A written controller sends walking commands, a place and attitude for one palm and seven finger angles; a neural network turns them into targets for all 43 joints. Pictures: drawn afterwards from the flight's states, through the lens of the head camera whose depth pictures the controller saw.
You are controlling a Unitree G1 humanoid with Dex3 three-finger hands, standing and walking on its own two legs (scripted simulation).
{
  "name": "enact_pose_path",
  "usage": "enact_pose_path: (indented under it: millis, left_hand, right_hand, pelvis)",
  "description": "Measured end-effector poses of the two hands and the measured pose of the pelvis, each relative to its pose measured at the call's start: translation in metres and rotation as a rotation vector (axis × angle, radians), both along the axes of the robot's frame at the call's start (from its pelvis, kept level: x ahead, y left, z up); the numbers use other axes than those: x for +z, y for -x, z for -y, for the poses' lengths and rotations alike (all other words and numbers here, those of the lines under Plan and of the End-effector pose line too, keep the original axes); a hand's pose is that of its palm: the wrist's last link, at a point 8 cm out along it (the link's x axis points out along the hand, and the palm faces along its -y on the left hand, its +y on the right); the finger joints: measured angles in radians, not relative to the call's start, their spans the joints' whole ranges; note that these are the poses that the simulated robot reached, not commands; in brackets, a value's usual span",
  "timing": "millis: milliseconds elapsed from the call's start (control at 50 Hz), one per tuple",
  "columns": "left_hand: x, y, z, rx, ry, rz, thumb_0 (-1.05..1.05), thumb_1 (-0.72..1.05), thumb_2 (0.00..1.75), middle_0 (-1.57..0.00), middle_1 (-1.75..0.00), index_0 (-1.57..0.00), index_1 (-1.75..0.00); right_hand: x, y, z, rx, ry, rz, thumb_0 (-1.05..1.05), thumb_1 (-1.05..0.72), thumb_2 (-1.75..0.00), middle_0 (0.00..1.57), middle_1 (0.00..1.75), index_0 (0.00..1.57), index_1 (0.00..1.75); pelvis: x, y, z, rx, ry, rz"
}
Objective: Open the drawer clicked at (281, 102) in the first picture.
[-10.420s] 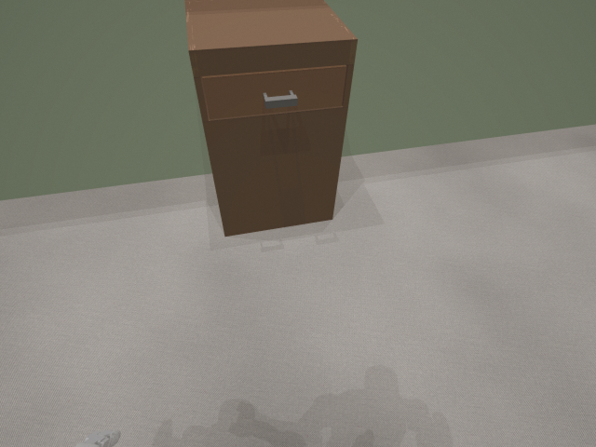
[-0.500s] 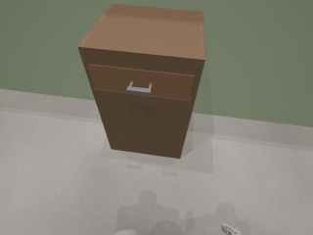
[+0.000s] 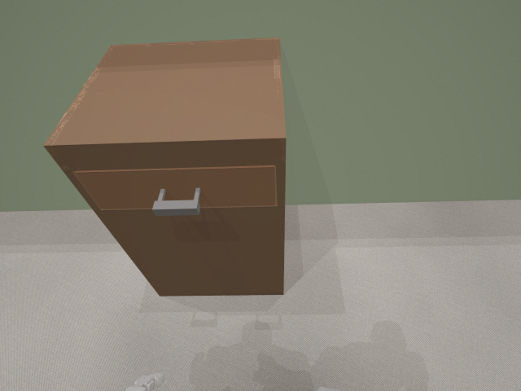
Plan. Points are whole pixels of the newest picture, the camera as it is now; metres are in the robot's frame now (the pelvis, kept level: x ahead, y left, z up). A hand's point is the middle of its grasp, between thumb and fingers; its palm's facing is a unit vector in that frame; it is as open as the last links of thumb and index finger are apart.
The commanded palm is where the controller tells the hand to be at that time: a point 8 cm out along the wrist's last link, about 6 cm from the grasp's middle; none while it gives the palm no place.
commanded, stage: come to a stop and stand still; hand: left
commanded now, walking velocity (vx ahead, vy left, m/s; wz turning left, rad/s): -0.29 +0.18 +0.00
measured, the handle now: (178, 200) +0.53 +0.21 -0.10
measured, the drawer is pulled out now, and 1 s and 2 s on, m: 0.00 0.00 0.00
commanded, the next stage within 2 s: look again from close up in 1.32 s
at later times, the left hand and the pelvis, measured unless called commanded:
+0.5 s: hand out of the picture -0.01 +0.25 -0.17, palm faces +0.10 -0.97 -0.21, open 7.4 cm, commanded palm none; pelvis -0.04 +0.05 +0.01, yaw +0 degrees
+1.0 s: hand out of the picture -0.07 +0.19 -0.16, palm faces +0.03 -0.98 -0.19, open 7.3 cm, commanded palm none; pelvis -0.06 +0.03 +0.02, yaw -1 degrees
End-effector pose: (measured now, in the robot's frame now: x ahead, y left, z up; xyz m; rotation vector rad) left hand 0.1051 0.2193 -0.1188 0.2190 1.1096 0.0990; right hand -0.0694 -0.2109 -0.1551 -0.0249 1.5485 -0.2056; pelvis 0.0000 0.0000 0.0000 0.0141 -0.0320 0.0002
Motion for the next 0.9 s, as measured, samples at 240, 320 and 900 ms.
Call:
enact_pose_path:
  millis: [240,320,900]
  left_hand:
    - [0.0,0.039,-0.023,0.099,-0.02,-0.08,0.0,0.92,0.89,-0.2,-0.3,-0.21,-0.3]
    - [-0.011,0.063,-0.048,0.127,-0.011,-0.097,0.0,0.92,0.89,-0.2,-0.3,-0.2,-0.3]
    - [-0.008,0.169,-0.028,0.122,0.029,-0.288,0.02,0.93,0.89,-0.2,-0.3,-0.2,-0.3]
  right_hand:
    - [0.011,-0.071,0.006,0.095,0.032,0.141,0.0,-0.91,-0.9,0.2,0.3,0.2,0.3]
    - [0.018,-0.085,-0.003,0.127,0.075,0.225,0.0,-0.91,-0.9,0.19,0.3,0.2,0.3]
    - [0.016,0.004,-0.036,0.085,0.01,0.121,0.01,-0.92,-0.9,0.2,0.3,0.2,0.3]
  pelvis:
    - [0.008,0.018,-0.011,0.011,-0.013,-0.03]
    - [0.003,0.027,-0.027,0.011,0.007,-0.031]
    - [0.016,0.056,-0.034,-0.012,0.0,0.002]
